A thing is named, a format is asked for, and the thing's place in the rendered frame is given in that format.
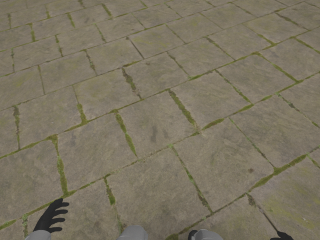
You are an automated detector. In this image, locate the robot right thigh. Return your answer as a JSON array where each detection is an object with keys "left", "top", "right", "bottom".
[{"left": 191, "top": 230, "right": 223, "bottom": 240}]

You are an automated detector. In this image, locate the robot right foot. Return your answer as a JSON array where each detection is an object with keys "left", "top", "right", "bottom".
[{"left": 188, "top": 230, "right": 198, "bottom": 240}]

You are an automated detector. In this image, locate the left robot forearm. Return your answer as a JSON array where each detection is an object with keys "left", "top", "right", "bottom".
[{"left": 24, "top": 230, "right": 51, "bottom": 240}]

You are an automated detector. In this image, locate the left robot hand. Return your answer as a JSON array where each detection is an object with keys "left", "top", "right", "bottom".
[{"left": 33, "top": 198, "right": 69, "bottom": 233}]

